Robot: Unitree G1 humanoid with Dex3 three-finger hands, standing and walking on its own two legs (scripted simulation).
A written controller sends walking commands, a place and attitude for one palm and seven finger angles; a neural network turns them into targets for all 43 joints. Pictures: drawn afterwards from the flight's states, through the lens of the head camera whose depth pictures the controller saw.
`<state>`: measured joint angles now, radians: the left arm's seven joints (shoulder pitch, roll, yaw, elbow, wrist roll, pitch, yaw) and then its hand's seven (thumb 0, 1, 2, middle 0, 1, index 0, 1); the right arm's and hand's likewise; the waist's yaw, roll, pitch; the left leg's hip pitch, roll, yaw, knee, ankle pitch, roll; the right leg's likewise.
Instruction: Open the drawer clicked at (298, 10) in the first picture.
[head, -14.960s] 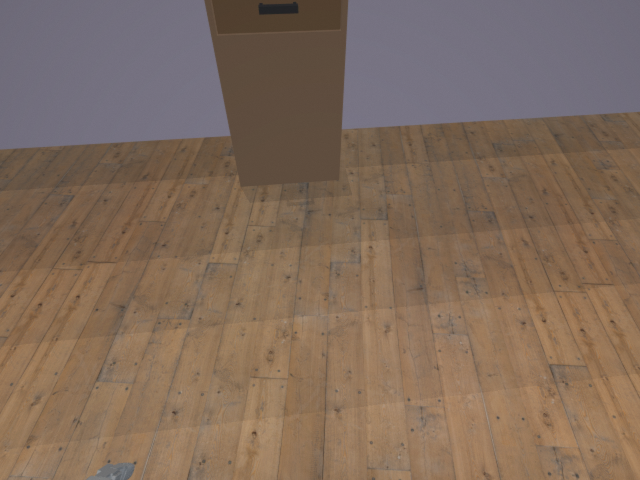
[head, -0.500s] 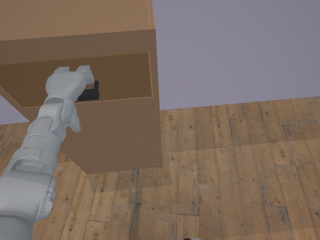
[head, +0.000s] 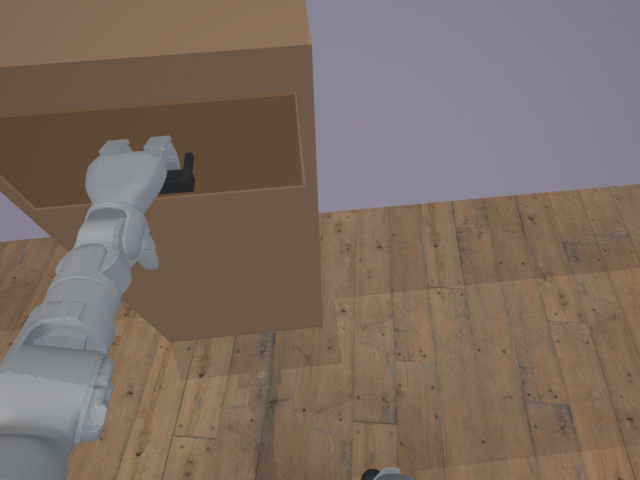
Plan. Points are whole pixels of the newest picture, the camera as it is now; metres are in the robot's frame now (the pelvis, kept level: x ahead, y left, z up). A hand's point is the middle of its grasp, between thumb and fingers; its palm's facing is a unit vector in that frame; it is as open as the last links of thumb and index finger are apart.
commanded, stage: lower the fingers behind the handle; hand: left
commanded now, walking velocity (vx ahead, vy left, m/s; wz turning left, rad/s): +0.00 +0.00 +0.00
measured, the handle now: (147, 173) +0.52 +0.25 +0.05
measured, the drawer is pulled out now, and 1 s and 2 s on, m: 0.00 0.00 0.03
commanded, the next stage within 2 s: close the thumb around the handle in 0.66 s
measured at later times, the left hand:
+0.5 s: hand (147, 211) +0.47 +0.24 +0.02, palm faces -0.04 -0.01 -1.00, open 13.8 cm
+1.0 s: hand (148, 210) +0.47 +0.24 +0.02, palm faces -0.05 -0.01 -1.00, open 12.2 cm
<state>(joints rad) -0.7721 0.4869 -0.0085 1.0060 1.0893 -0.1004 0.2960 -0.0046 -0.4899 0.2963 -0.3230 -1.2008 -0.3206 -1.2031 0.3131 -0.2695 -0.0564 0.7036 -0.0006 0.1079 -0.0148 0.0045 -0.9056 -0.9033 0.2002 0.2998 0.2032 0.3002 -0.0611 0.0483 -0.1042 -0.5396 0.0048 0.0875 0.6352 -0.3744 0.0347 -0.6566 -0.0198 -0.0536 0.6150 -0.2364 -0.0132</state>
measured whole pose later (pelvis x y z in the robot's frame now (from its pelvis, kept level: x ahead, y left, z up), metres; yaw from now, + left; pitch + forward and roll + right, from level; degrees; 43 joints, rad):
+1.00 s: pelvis +0.00 +0.01 -0.01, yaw +0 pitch +18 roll -1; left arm -0.79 0.48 -0.01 1.04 1.09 -0.08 0.32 -0.01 -0.24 0.40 -0.34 -1.23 -0.34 -1.23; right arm 0.32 -0.27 -0.06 0.72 -0.01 0.11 -0.01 0.00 -0.91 -0.90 0.20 0.30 0.20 0.30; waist -0.07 0.05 -0.12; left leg -0.62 0.01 0.08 0.71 -0.41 0.04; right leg -0.72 -0.02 -0.06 0.66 -0.26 0.00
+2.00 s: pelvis +0.03 +0.01 +0.00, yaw +0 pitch +17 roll -1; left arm -0.53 0.42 -0.04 0.73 1.05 -0.02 0.31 0.01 0.75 0.80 -0.33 -1.35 -0.39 -1.35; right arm 0.30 -0.27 -0.07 0.70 0.00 0.13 0.02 0.01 -0.91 -0.90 0.20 0.30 0.20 0.30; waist -0.03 0.07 -0.12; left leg -0.51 0.00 0.07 0.64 -0.41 0.04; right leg -0.62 -0.01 -0.05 0.61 -0.27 0.00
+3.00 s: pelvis +0.01 +0.00 +0.00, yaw +1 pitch +12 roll +0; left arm -0.51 0.38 -0.10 0.76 1.07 -0.03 0.30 0.00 0.70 0.82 -0.38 -1.35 -0.41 -1.35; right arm 0.16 -0.25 -0.04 0.67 0.00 0.08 -0.03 0.01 -0.91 -0.90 0.20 0.30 0.20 0.30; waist 0.02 0.06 -0.10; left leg -0.45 -0.01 0.05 0.63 -0.38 0.03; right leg -0.56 -0.03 -0.07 0.62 -0.26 -0.01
